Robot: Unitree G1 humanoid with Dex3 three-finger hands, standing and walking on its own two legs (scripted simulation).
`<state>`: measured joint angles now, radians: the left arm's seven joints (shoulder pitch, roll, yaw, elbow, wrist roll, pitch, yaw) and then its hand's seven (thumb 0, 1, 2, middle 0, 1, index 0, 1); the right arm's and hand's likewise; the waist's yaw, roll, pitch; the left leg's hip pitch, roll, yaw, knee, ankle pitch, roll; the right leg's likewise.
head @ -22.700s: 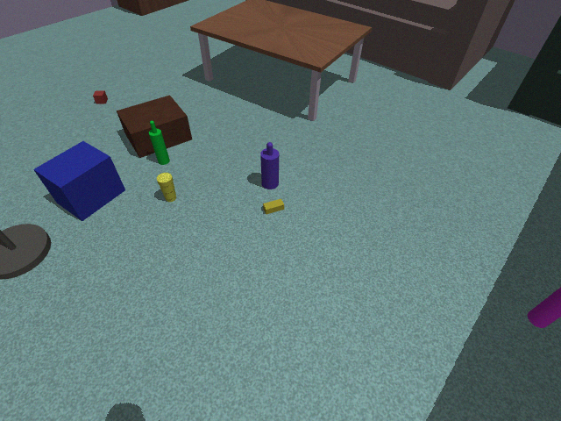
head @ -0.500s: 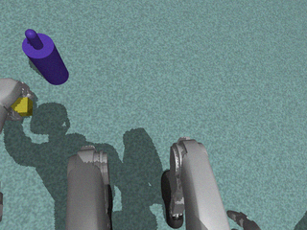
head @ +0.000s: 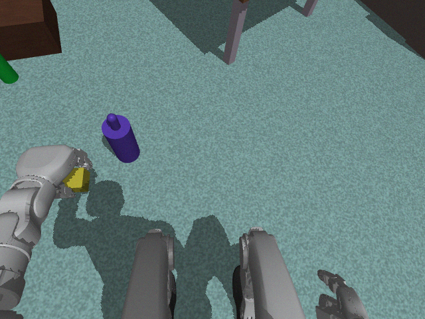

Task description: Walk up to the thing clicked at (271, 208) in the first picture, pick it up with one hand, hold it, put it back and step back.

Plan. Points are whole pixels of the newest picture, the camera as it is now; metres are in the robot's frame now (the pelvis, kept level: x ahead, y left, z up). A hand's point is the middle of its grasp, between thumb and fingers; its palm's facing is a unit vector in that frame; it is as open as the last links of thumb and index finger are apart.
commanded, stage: lift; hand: left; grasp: from above
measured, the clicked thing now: (62, 180) +0.39 +0.31 -0.12
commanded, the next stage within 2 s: hold in 0.80 s
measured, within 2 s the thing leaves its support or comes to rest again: neither
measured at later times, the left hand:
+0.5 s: hand (37, 158) +0.36 +0.25 +0.08, palm faces -0.44 -0.09 -0.90, open 7.1 cm
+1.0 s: hand (37, 113) +0.38 +0.22 +0.15, palm faces -0.44 -0.08 -0.89, open 7.0 cm
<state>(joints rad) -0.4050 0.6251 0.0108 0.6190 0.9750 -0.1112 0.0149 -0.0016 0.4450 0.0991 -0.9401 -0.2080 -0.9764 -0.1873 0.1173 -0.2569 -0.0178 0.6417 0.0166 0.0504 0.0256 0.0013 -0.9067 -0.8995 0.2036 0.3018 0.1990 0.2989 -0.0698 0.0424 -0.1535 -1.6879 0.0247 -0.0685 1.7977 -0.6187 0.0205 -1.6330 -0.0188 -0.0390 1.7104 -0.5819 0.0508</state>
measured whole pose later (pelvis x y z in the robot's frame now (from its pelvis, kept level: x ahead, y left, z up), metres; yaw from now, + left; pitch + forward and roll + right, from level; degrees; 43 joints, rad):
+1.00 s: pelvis +0.07 -0.01 +0.22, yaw +1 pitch +9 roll -1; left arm -0.32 0.40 -0.20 0.80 0.98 0.00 0.11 0.00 0.46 0.08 -0.95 -0.17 -0.99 -0.14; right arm 0.24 -0.24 -0.04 0.74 0.05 0.00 -0.05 0.00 -0.89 -0.89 0.20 0.30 0.20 0.30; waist -0.03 0.03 -0.07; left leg -0.56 0.04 0.03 0.77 -0.36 0.00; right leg -0.56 -0.01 0.02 0.74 -0.33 0.02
